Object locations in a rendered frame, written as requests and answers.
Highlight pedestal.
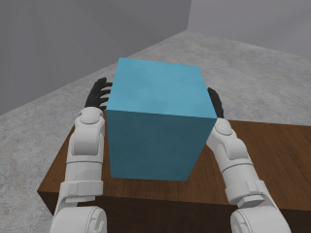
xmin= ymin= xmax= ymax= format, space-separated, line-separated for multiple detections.
xmin=37 ymin=111 xmax=311 ymax=233

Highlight carton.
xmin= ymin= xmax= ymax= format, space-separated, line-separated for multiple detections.
xmin=106 ymin=57 xmax=218 ymax=182

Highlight robot left hand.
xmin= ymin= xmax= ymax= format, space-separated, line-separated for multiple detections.
xmin=85 ymin=77 xmax=113 ymax=111

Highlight robot left forearm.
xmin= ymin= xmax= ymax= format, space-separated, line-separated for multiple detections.
xmin=50 ymin=107 xmax=105 ymax=233

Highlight right robot upper arm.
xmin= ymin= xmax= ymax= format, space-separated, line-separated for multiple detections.
xmin=230 ymin=205 xmax=290 ymax=233

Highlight robot right hand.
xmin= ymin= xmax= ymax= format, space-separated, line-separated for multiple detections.
xmin=207 ymin=87 xmax=224 ymax=118

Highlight left robot upper arm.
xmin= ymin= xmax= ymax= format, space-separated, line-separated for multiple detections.
xmin=51 ymin=206 xmax=107 ymax=233

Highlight robot right forearm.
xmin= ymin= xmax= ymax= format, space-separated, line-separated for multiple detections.
xmin=206 ymin=117 xmax=292 ymax=233

